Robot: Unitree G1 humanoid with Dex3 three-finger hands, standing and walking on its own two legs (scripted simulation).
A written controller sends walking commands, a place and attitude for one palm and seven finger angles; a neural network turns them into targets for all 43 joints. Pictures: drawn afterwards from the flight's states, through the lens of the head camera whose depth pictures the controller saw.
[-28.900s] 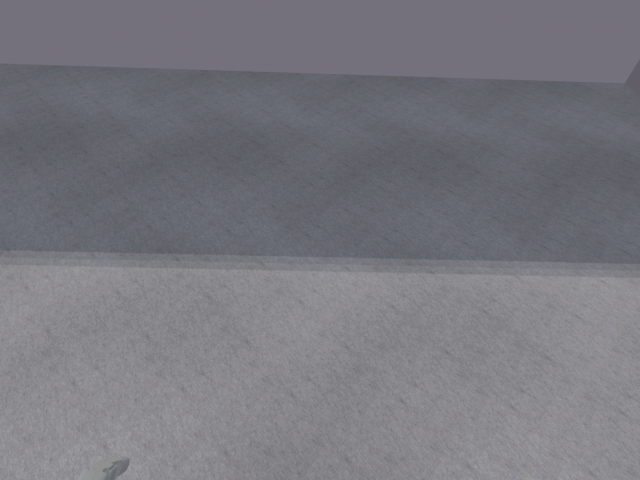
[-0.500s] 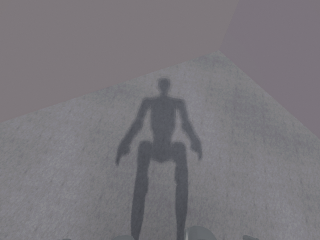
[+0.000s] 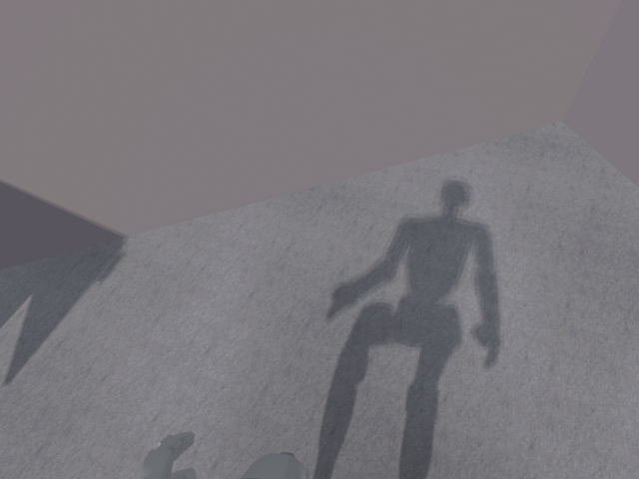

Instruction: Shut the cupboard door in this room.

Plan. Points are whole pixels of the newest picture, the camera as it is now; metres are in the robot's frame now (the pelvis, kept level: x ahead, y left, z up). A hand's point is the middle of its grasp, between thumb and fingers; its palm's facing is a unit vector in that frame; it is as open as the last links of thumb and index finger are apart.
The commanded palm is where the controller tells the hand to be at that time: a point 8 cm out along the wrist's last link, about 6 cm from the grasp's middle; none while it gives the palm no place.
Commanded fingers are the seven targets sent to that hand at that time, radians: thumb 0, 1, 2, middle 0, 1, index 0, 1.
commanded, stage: walk to a spot facing it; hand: left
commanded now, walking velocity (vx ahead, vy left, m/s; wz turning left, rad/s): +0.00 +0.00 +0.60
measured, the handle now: out of the picture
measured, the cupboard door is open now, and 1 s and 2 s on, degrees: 84 84 84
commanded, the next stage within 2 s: none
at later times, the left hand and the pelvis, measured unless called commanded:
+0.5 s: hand out of the picture -0.05 +0.26 -0.18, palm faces +0.35 -0.90 -0.26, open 7.4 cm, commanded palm none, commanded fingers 0.00 0.90 0.90 -0.20 -0.30 -0.20 -0.30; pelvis +0.01 +0.04 -0.01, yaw +19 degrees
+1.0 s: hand (155, 455) +0.18 +0.26 -0.14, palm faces +0.53 -0.81 -0.25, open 7.4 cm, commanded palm none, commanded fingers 0.00 0.90 0.90 -0.20 -0.30 -0.20 -0.30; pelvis +0.19 +0.05 +0.00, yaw +35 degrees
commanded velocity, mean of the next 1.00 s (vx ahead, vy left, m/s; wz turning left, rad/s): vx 0.25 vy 0.00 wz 0.55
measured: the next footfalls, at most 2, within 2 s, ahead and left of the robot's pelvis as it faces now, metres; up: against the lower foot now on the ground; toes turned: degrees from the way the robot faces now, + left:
left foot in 0.38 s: -0.02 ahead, +0.14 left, +0.00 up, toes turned +21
right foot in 0.84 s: +0.30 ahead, -0.01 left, +0.00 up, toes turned +22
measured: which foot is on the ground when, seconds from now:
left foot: up 0.00-0.36, down 0.38-0.84, up 0.86-1.00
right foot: down 0.00-0.38, up 0.40-0.82, down 0.84-1.00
